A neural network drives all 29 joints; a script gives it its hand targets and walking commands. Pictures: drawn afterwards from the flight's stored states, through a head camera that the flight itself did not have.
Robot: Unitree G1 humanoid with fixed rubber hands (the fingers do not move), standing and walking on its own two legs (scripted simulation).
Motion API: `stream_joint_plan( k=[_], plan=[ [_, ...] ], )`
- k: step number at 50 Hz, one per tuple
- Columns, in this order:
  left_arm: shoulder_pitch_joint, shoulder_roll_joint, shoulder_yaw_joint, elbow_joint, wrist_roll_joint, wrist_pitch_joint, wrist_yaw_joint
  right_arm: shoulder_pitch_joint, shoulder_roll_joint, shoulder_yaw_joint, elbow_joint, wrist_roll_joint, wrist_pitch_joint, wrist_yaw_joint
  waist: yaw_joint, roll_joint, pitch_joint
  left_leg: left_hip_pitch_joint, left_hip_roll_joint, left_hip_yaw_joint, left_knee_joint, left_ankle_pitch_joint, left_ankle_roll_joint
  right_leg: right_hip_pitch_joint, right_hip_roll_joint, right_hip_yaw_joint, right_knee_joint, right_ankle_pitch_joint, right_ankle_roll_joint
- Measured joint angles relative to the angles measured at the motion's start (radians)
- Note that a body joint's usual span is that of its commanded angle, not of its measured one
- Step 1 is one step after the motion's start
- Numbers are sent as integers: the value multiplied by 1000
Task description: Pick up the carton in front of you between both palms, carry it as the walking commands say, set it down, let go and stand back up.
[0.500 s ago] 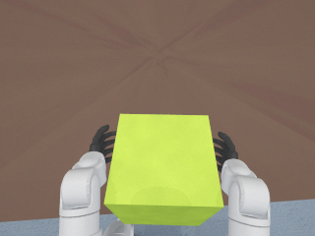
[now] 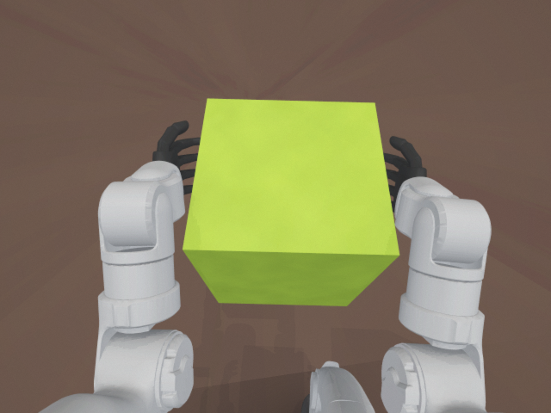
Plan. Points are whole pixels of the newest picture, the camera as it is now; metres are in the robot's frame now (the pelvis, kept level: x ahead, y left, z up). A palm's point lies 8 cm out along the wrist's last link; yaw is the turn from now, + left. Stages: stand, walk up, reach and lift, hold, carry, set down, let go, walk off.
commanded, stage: carry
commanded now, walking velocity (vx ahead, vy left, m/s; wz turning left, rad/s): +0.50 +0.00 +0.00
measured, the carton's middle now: (286, 216) +0.36 -0.01 +0.08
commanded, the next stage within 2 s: none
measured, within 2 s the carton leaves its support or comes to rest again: neither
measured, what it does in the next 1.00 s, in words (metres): climbs: right foot, then left foot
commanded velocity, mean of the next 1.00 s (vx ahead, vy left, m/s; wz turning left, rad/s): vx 0.50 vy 0.00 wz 0.00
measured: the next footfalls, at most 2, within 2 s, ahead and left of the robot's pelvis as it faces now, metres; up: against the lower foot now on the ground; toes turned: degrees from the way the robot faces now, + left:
right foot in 0.16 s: +0.30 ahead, -0.11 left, +0.02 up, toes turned -6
left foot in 0.58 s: +0.59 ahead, +0.06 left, +0.04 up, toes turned +5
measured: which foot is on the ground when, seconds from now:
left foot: down 0.00-0.18, up 0.20-0.56, down 0.58-1.00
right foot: up 0.00-0.14, down 0.16-0.60, up 0.62-1.00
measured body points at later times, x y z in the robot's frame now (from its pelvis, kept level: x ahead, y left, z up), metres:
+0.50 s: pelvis +0.33 -0.03 +0.01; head +0.44 -0.04 +0.45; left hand +0.72 +0.15 +0.15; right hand +0.75 -0.16 +0.14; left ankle +0.45 +0.10 -0.66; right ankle +0.26 -0.10 -0.73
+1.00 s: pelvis +0.67 -0.03 +0.03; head +0.71 -0.02 +0.47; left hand +1.06 +0.11 +0.20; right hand +1.05 -0.19 +0.20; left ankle +0.55 +0.06 -0.70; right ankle +0.80 -0.12 -0.68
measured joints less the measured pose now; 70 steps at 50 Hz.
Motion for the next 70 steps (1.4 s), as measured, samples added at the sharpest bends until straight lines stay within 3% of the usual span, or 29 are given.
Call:
stream_joint_plan(
  k=[5, 7, 9, 12, 15, 21, 26, 29, 30, 33, 35, 38, 42, 47, 50, 52, 55, 58, 63, 67, 70],
  plan=[
    [-114, 46, 23, 140, -15, 6, 4, -126, -38, -5, 150, 4, 6, -1, -1, 7, -7, 106, 5, -20, 13, -115, -28, 34, 34, -49, -237, 31, -34],
    [-164, 54, 31, 198, -17, 3, 5, -169, -58, -13, 195, 7, 13, -1, 12, 20, -2, 124, 25, -20, 96, -191, -48, 99, 69, -83, -341, 38, -52],
    [-206, 49, 34, 254, -11, -16, 8, -203, -84, -26, 231, 18, 12, -1, 42, 49, 17, 51, 61, -52, 356, -208, -54, 131, 96, -100, -317, -56, -58],
    [-217, 32, 42, 283, -8, -26, 19, -215, -88, -57, 255, 21, 11, -1, 86, 44, 66, -164, 6, -169, 841, -177, -46, 169, 107, -90, -302, -101, -59],
    [-181, 12, 61, 219, -20, -26, 29, -209, -55, -85, 208, -4, 18, -2, 104, 30, 117, -347, -10, -185, 991, -116, -31, 249, 111, -76, -385, -109, -56],
    [-108, -35, 93, 13, -35, -61, 38, -161, 10, -92, 15, -26, -11, -2, 116, 17, 161, -578, 17, -171, 832, -75, -30, 401, 107, -54, -495, -165, -46],
    [-109, -34, 92, -32, -47, -68, 34, -132, 23, -79, -60, -32, -22, -1, 115, 25, 131, -569, 14, -126, 470, 44, -26, 538, 109, -31, -534, -258, -19],
    [-127, -7, 89, 19, -48, -56, 17, -147, 15, -66, -1, -40, -22, 1, 83, 21, 100, -444, -19, -63, 248, 136, 0, 586, 93, -42, -420, -339, -3],
    [-134, 7, 85, 43, -50, -53, 7, -152, 13, -63, 27, -41, -29, 2, 65, 3, 97, -428, -29, -49, 273, 114, 10, 557, 72, -34, -299, -314, -1],
    [-138, 28, 79, 118, -39, -45, -6, -157, 3, -45, 109, -46, -28, 2, 5, 5, 94, -378, -43, -54, 314, 14, 27, 376, 112, 64, 193, -297, -6],
    [-134, 16, 81, 140, -21, -31, -7, -140, -5, -41, 133, -34, -21, 1, -23, 20, 93, -321, -42, -67, 265, 1, 16, 263, 123, 73, 343, -268, -15],
    [-130, -5, 83, 129, 6, -20, -7, -122, -16, -43, 131, -6, -21, -4, -47, 35, 95, -232, -36, -78, 180, -9, 21, 131, 109, 65, 318, -227, -13],
    [-127, -18, 80, 86, 23, -22, -8, -128, -24, -50, 113, 19, -33, -8, -59, 36, 84, -130, -28, -92, 108, -43, 14, 16, 81, 51, 151, -197, 2],
    [-133, -5, 73, 78, 23, -14, -7, -167, -33, -52, 140, 24, -31, -8, -44, 24, 36, -8, -24, -108, 71, -127, -14, 16, 68, 10, -165, -76, 0],
    [-152, 10, 70, 135, 18, -7, -7, -191, -47, -48, 192, 16, -15, -5, -15, 30, 1, 45, -7, -109, 134, -215, -34, 110, 97, -46, -351, -24, -25],
    [-169, 9, 59, 197, 19, -18, -6, -197, -68, -49, 229, 16, -7, 1, 21, 51, -6, -2, 24, -117, 350, -219, -41, 152, 117, -69, -341, -16, -41],
    [-161, 9, 45, 261, 15, -21, 0, -187, -74, -58, 279, 12, 1, 6, 80, 35, 3, -193, -18, -188, 806, -186, -40, 199, 123, -57, -318, -102, -49],
    [-129, 16, 42, 257, -15, -17, 10, -178, -52, -67, 279, -13, 12, 6, 111, 22, 23, -357, -23, -189, 946, -123, -33, 277, 120, -43, -389, -112, -39],
    [-120, 11, 50, 191, -43, -33, 27, -169, -29, -68, 196, -32, 6, -3, 121, 18, 44, -536, 13, -173, 822, -84, -42, 389, 112, -31, -479, -146, -40],
    [-137, 5, 59, 158, -44, -37, 28, -169, -27, -71, 145, -30, 5, -3, 113, 21, 31, -563, 33, -151, 590, -19, -48, 476, 107, -18, -518, -198, -20],
    [-157, 10, 59, 176, -39, -32, 27, -178, -35, -70, 159, -25, 5, -2, 95, 16, 13, -504, 15, -112, 390, 54, -40, 536, 93, -10, -502, -264, 4]
  ],
)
